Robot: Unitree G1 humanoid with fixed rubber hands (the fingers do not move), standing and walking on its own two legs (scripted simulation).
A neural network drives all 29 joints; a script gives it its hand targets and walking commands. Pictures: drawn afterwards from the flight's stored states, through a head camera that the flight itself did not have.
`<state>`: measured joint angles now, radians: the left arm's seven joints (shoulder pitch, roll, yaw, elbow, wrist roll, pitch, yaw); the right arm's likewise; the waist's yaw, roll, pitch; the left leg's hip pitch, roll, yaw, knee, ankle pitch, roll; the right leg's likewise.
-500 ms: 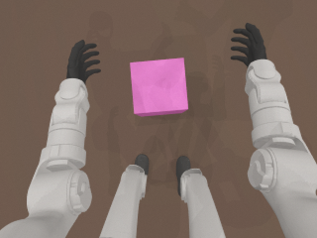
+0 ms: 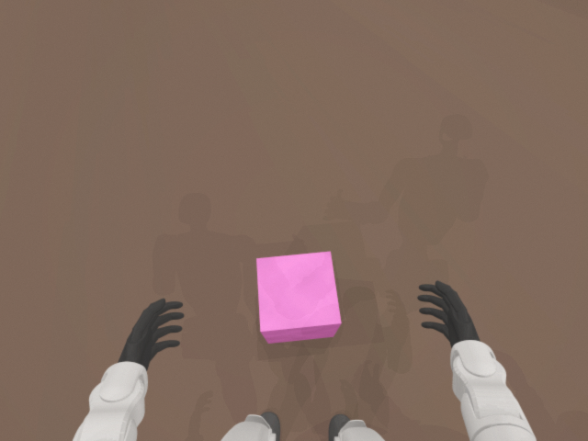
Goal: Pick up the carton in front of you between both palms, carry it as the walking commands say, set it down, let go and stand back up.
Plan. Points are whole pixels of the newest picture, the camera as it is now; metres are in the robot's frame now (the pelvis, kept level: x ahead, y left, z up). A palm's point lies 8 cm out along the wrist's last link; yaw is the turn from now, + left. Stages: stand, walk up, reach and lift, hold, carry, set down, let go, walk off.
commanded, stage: let go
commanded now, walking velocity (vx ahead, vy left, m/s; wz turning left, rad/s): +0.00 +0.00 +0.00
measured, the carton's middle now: (297, 300) +0.44 +0.03 -0.63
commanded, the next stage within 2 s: stand in 0.72 s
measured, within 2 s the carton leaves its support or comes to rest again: neither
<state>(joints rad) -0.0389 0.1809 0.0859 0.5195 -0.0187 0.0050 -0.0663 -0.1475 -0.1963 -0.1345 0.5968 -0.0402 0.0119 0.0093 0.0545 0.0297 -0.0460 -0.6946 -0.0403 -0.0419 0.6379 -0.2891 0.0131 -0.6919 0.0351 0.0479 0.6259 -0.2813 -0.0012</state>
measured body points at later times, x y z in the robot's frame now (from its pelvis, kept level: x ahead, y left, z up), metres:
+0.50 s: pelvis +0.01 -0.01 +0.02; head +0.02 -0.01 +0.47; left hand +0.19 +0.22 -0.05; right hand +0.18 -0.25 -0.05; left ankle -0.01 +0.11 -0.72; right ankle +0.00 -0.12 -0.72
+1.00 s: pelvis +0.02 +0.00 +0.02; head +0.03 +0.01 +0.47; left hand +0.17 +0.29 -0.08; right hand +0.17 -0.29 -0.06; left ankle -0.01 +0.11 -0.72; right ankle +0.00 -0.12 -0.72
